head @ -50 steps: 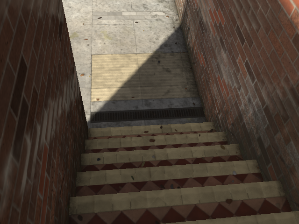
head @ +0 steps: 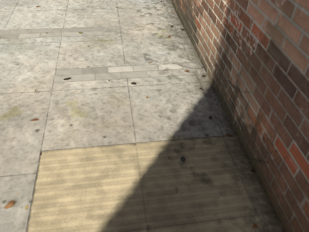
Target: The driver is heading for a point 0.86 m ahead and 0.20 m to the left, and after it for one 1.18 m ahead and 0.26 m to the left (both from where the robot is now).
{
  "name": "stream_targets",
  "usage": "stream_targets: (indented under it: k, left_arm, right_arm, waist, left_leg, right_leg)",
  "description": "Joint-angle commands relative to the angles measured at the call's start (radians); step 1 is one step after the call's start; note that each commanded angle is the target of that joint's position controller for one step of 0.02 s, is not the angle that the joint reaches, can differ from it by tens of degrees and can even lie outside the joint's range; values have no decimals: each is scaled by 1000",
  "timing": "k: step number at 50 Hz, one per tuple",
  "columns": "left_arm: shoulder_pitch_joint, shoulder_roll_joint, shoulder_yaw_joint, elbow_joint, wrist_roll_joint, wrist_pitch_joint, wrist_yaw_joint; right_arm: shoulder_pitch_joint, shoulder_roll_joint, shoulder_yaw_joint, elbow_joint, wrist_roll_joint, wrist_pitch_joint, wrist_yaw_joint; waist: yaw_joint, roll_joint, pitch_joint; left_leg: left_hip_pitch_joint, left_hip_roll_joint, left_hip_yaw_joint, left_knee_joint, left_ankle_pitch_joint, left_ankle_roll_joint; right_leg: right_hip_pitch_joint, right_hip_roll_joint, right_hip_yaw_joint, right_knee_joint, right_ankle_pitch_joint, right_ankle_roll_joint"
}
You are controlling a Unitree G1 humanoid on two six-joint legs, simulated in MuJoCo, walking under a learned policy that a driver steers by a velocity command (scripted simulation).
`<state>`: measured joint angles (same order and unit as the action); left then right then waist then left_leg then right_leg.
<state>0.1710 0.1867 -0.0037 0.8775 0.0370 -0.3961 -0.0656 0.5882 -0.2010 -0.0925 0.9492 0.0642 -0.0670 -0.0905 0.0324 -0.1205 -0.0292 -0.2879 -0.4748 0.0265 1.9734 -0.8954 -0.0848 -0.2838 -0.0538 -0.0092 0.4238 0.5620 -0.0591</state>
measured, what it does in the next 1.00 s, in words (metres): goes down, turning left: right foot 0.58 m lower, then left foot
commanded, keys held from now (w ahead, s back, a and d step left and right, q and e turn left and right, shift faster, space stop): w+q+shift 0.38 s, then q+shift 0.58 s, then shift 0.04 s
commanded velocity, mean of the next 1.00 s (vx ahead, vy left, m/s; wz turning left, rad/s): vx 0.60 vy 0.00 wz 0.94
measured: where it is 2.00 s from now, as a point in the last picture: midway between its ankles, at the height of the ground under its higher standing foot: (160, 104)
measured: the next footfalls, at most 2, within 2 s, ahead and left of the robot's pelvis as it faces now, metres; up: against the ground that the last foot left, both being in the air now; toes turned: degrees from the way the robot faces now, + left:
right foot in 0.10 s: +0.36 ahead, -0.19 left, -0.58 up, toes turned -3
left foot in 0.12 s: +0.44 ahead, +0.06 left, -0.57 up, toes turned +0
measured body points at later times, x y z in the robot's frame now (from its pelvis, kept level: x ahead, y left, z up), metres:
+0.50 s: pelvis +0.91 -0.02 -0.21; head +0.93 +0.00 +0.24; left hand +0.87 +0.27 -0.33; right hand +1.19 -0.18 -0.30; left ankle +0.74 +0.05 -0.68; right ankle +0.83 -0.17 -0.90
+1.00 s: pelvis +1.53 -0.01 -0.21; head +1.56 +0.02 +0.24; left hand +1.39 +0.22 -0.32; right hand +1.85 -0.03 -0.32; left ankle +1.37 -0.01 -0.78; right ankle +1.68 -0.04 -0.92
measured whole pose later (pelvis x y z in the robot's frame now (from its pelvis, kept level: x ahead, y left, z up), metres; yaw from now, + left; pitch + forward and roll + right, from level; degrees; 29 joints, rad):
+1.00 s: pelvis +1.53 -0.01 -0.21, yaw +56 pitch +3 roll -1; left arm 0.24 0.17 0.00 0.70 0.02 -0.04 0.07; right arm 0.15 -0.31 -0.07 0.66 0.08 0.04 -0.01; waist 0.03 0.07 0.03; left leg -0.60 -0.06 -0.11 1.56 -0.52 -0.09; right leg -0.50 -0.02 -0.03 0.71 -0.26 0.03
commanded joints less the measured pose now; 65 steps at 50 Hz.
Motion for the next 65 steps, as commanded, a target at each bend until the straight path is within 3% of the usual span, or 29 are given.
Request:
stream_targets:
  k: [1,2,3,4,5,6,8,10,11,12,15,17,18,19,20,22,24,26,28,29,31,33,38,41,43,44,45,50,65]
  left_arm:
    - [522,-14,-4,156,-28,33,58]
    - [-75,264,49,47,-48,82,134]
    - [-189,41,32,-32,-21,81,178]
    - [-126,-138,-16,-89,3,88,181]
    - [-226,-50,1,-106,-18,125,166]
    - [-183,46,36,-152,-30,202,149]
    - [297,-58,20,-166,-92,265,38]
    - [-153,79,40,-162,-124,220,43]
    - [-122,-38,7,-180,-78,174,30]
    - [-107,-9,-8,-185,-36,154,4]
    - [-408,147,13,-363,-45,202,19]
    - [76,221,56,-242,-60,195,31]
    - [529,276,103,-78,-109,211,47]
    - [717,304,99,-42,-2,206,68]
    - [645,238,71,-38,-6,232,83]
    - [754,172,58,137,-21,252,108]
    - [795,61,42,265,-26,250,112]
    - [389,-59,13,179,-9,240,138]
    - [-148,241,60,-71,19,218,202]
    - [-166,327,81,-88,9,227,221]
    - [-340,219,46,-174,-91,251,212]
    - [-62,-35,-20,-227,-42,252,153]
    - [282,264,42,-206,-41,250,81]
    - [439,199,59,-81,-103,267,77]
    - [563,196,61,-45,-39,291,88]
    - [570,225,56,-79,9,297,105]
    - [476,299,81,-144,44,305,107]
    - [125,161,64,-234,-27,367,166]
    - [72,147,50,-190,-45,400,131]
  right_arm:
    - [-529,98,77,-312,12,-57,96]
    - [-243,204,119,-394,61,-20,136]
    - [-173,27,108,-223,68,-37,135]
    - [3,-33,86,-124,-16,-58,155]
    - [87,121,123,-57,-103,-64,153]
    - [180,82,103,-8,-158,-44,173]
    - [50,-242,27,-96,72,3,146]
    - [304,-115,54,-32,-5,-27,144]
    - [355,-241,19,-1,-38,-47,136]
    - [250,-289,-5,-37,-58,-40,120]
    - [-148,-147,29,-84,-45,-32,31]
    - [-441,-119,39,-140,-44,-39,-10]
    - [-477,-164,37,-107,-118,-71,14]
    - [-472,-153,45,-180,-77,-96,46]
    - [-455,-171,32,-220,-87,-95,65]
    - [-715,-40,45,-348,-66,-79,74]
    - [-942,142,115,-528,-62,-76,108]
    - [-719,129,130,-442,-7,-66,155]
    - [43,-100,34,-108,-85,-113,163]
    - [172,-104,-8,9,3,-92,159]
    - [195,-145,8,11,-6,-30,116]
    - [-92,-166,46,-130,-133,-62,106]
    - [-685,-297,-17,-419,-29,0,74]
    - [-532,-274,-21,-367,-15,4,64]
    - [-480,-146,12,-323,-32,10,70]
    - [-372,-74,36,-334,-60,27,80]
    - [-144,-41,45,-346,-8,30,93]
    - [-431,-145,13,-385,16,144,71]
    - [-541,-89,22,-359,-25,150,86]
  waist:
    - [172,166,263]
    - [-240,-590,455]
    - [-209,-101,466]
    - [-224,127,348]
    - [-296,212,228]
    - [-257,471,24]
    - [-44,1552,126]
    - [-299,697,343]
    - [-275,745,234]
    - [-239,494,90]
    - [-117,244,-32]
    - [213,28,-91]
    - [386,-79,-325]
    - [408,-575,-633]
    - [331,-670,-524]
    - [279,-280,63]
    - [202,-10,226]
    - [-31,215,238]
    - [-390,301,20]
    - [-428,483,-201]
    - [-469,240,-61]
    - [-213,363,-55]
    - [129,119,81]
    - [133,77,-172]
    - [207,0,-222]
    - [151,-163,-338]
    - [18,-321,-481]
    - [-1,-5,-43]
    - [-21,43,-58]
  left_leg:
    - [-863,301,-127,-312,-31,125]
    - [-844,658,-409,-762,274,241]
    - [-332,672,-320,-773,704,172]
    - [31,620,-182,-1152,1223,96]
    - [132,495,-14,-1185,1323,59]
    - [177,436,-52,-924,952,113]
    - [-12,449,-781,-1650,87,250]
    - [272,650,-1378,-2140,60,150]
    - [514,686,-1575,-1994,600,115]
    - [738,667,-1507,-1585,1078,150]
    - [335,619,-1091,-1172,1290,329]
    - [-334,333,-497,-804,1268,195]
    - [-598,135,-456,-448,371,104]
    - [-570,184,-508,-56,211,51]
    - [-587,277,-459,22,145,26]
    - [-1047,320,-187,158,-45,13]
    - [-1103,318,82,-122,-36,85]
    - [-579,283,245,-794,176,89]
    - [626,175,292,-1474,1046,28]
    - [914,358,-80,-1391,1573,66]
    - [610,610,-256,-1672,1532,171]
    - [754,639,-302,-1405,1497,238]
    - [-215,507,-372,-1535,1538,385]
    - [-276,343,-261,-1333,973,219]
    - [-391,224,-196,-979,284,74]
    - [-410,265,-185,-664,45,19]
    - [-439,287,-297,-338,105,-35]
    - [-457,517,-129,-408,428,0]
    - [-276,525,-184,-1098,673,60]
  right_leg:
    - [464,-91,84,-27,-225,-9]
    - [-247,-478,619,-130,-1141,-161]
    - [-745,-260,506,47,-1505,-69]
    - [-818,-90,27,187,-1285,-29]
    - [-772,-98,-119,148,-1122,-27]
    - [-621,-129,-140,413,-998,2]
    - [-768,16,-93,1457,-1454,-49]
    - [-1268,66,12,1919,-1124,-97]
    - [-1444,87,60,2090,-1086,-108]
    - [-1569,52,170,1993,-1019,-68]
    - [-1091,-48,255,1270,-1187,43]
    - [138,54,-26,293,-718,50]
    - [868,12,-9,452,-111,49]
    - [1074,-207,435,488,16,-30]
    - [1049,-213,521,384,397,54]
    - [888,-145,295,298,638,222]
    - [617,-8,94,120,490,268]
    - [138,110,-72,-41,-17,241]
    - [-568,151,-98,468,184,393]
    - [-643,115,10,829,-1085,340]
    - [-481,132,-4,1186,-1218,252]
    - [-825,60,91,1431,-1372,64]
    - [-303,28,75,405,-874,142]
    - [331,150,-41,69,-178,154]
    - [598,7,82,133,75,101]
    - [646,-269,334,242,641,35]
    - [674,-464,647,209,709,-102]
    - [33,-246,286,-4,-277,-96]
    - [211,-148,9,-113,-195,15]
